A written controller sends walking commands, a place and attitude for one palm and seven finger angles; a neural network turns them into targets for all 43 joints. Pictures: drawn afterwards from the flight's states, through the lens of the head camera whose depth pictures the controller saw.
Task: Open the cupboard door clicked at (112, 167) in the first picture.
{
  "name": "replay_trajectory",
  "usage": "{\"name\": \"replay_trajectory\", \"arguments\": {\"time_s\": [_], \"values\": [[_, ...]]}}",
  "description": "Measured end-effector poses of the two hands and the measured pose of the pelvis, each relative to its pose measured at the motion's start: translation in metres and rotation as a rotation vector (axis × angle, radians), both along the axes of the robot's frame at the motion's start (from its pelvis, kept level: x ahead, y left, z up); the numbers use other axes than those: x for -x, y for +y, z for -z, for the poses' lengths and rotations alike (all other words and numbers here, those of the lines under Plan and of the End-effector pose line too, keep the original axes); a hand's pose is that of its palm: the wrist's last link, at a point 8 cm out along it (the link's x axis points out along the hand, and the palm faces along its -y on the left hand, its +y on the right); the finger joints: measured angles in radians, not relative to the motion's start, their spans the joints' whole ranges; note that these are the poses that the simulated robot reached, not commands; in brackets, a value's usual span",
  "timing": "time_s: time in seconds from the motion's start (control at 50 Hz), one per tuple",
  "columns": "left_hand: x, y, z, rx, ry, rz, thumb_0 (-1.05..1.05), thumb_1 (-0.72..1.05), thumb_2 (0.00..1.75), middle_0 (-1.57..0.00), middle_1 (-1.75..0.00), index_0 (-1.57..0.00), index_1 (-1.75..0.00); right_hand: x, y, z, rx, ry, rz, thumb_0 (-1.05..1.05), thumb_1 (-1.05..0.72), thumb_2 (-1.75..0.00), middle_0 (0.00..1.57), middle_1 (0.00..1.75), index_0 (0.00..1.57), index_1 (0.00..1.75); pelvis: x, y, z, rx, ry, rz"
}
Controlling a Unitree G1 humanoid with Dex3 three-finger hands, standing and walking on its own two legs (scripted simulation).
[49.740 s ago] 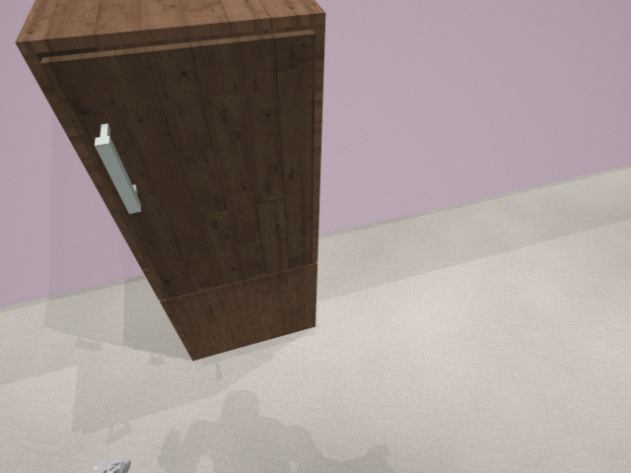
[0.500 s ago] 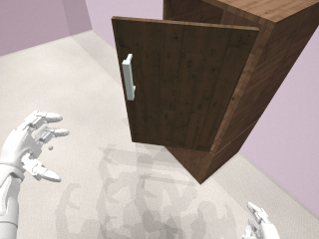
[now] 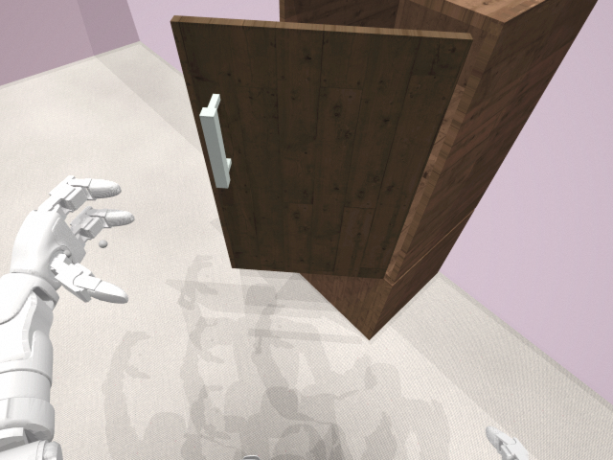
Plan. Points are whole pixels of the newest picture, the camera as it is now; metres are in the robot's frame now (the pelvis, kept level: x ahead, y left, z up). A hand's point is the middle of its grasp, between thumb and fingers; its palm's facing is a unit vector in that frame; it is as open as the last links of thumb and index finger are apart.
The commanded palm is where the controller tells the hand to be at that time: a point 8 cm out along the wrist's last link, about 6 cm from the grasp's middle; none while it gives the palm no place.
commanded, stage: move the hooked fingers beside the handle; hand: left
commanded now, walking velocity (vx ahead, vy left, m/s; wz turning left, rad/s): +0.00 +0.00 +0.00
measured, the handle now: (219, 143) +0.56 +0.15 +0.09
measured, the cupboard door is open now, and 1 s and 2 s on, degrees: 44 44 44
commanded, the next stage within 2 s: none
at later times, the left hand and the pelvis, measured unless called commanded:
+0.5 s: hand (145, 197) +0.43 +0.23 +0.09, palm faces -0.06 -1.00 -0.01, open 14.0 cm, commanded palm +0.42 +0.28 +0.09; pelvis +0.00 +0.02 +0.00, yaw +0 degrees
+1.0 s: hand (176, 165) +0.50 +0.20 +0.09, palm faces -0.03 -1.00 +0.00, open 14.0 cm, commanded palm +0.48 +0.25 +0.09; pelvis +0.00 +0.01 -0.02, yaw -1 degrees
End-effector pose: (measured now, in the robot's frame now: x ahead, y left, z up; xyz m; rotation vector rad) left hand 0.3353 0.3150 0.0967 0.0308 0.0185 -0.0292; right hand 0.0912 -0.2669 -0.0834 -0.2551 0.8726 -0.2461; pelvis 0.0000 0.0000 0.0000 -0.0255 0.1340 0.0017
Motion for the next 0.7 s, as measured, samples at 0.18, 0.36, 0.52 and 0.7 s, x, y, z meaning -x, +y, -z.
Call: {"name": "replay_trajectory", "arguments": {"time_s": [0.18,0.36,0.52,0.7], "values": [[-0.022,-0.007,0.001,0.021,0.003,0.016,-0.02,-0.50,0.30,-0.30,-1.20,-0.30,-1.20,0.003,0.013,0.003,-0.006,0.036,0.006,0.01,-0.90,-0.89,0.20,0.30,0.20,0.30,-0.001,0.010,0.000,0.006,0.007,-0.007],[-0.055,-0.016,0.005,0.029,0.001,0.017,-0.02,-0.50,0.30,-0.30,-1.20,-0.30,-1.20,0.011,0.023,0.007,-0.002,0.099,0.003,0.00,-0.90,-0.89,0.20,0.30,0.20,0.30,0.002,0.018,0.003,0.012,0.031,-0.010],[-0.085,-0.030,0.003,0.028,0.006,0.030,-0.02,-0.50,0.30,-0.30,-1.20,-0.30,-1.20,0.035,0.025,0.014,-0.010,0.189,0.038,0.00,-0.90,-0.89,0.20,0.30,0.20,0.30,-0.001,0.024,0.005,0.014,0.054,-0.003],[-0.108,-0.035,0.006,0.025,-0.004,-0.001,-0.02,-0.50,0.30,-0.30,-1.20,-0.30,-1.20,0.069,0.022,0.020,-0.015,0.301,0.093,0.00,-0.91,-0.89,0.20,0.30,0.20,0.30,-0.003,0.022,0.008,0.015,0.084,0.009]]}}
